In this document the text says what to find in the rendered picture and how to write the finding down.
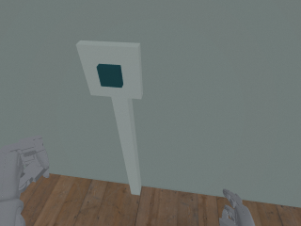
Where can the panel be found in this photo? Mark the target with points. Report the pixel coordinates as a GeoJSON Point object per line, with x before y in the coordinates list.
{"type": "Point", "coordinates": [128, 56]}

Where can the robot left forearm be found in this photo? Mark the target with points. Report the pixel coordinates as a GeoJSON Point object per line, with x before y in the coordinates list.
{"type": "Point", "coordinates": [10, 212]}

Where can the left robot hand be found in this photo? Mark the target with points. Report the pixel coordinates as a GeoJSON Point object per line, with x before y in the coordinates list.
{"type": "Point", "coordinates": [28, 152]}

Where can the button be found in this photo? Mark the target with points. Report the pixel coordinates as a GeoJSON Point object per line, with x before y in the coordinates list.
{"type": "Point", "coordinates": [110, 75]}

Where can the right robot hand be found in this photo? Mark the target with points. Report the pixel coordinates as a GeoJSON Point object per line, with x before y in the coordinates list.
{"type": "Point", "coordinates": [240, 215]}

